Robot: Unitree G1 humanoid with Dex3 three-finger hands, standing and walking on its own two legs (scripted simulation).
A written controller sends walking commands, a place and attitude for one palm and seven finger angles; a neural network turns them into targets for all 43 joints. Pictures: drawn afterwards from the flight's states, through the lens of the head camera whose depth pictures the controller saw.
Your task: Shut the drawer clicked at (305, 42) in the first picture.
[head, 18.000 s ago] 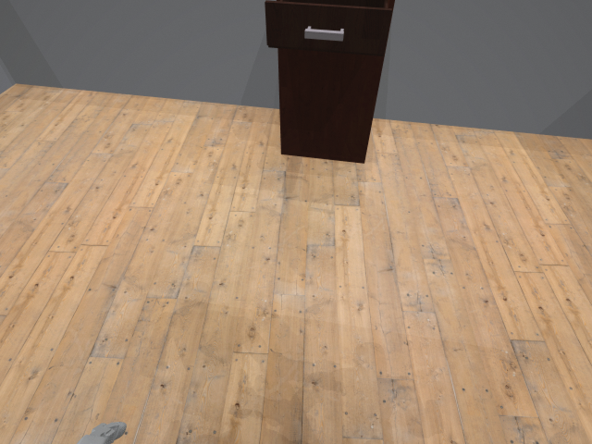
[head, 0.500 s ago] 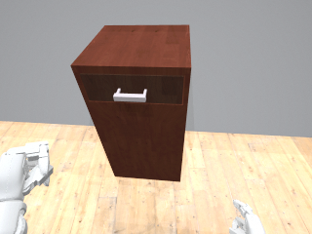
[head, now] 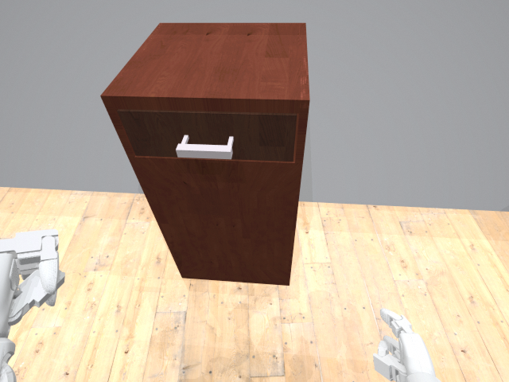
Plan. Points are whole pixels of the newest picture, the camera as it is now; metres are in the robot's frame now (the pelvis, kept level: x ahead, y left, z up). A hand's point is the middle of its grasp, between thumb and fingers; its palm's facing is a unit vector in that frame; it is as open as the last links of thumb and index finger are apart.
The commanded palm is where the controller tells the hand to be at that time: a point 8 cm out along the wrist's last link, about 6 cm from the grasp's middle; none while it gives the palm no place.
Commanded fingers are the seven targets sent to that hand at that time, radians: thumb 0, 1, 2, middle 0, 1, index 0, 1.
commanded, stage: step back with the hand held close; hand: left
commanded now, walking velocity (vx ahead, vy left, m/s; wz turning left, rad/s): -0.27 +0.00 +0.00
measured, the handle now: (206, 145) +0.62 +0.17 +0.01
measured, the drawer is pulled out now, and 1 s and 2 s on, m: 0.00 0.00 0.00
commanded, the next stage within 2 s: stop stepping back and stand still in 1.04 s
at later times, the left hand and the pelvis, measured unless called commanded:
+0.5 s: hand out of the picture +0.11 +0.27 +0.16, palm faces +0.31 -0.81 -0.50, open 3.3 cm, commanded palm +0.05 +0.31 +0.17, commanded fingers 0.00 0.90 0.90 -1.40 -1.60 -1.40 -1.60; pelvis -0.08 +0.03 -0.01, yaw +0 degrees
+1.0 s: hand out of the picture +0.00 +0.30 +0.18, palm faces +0.43 -0.78 -0.45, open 3.3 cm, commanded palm -0.09 +0.34 +0.17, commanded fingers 0.00 0.90 0.90 -1.40 -1.60 -1.40 -1.60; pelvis -0.18 +0.04 -0.02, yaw +7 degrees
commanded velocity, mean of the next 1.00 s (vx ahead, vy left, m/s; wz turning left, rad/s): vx -0.32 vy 0.00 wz -0.03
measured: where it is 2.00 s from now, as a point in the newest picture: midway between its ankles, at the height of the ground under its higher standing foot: outside the picture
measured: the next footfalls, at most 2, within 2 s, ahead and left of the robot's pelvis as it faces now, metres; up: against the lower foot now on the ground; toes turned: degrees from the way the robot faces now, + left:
right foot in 1.08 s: -0.25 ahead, -0.09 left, +0.00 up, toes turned +4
left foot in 1.26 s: -0.12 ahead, +0.16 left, +0.00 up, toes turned +5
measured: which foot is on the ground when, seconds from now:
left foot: down 0.00-1.00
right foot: down 0.00-0.84, up 0.86-1.00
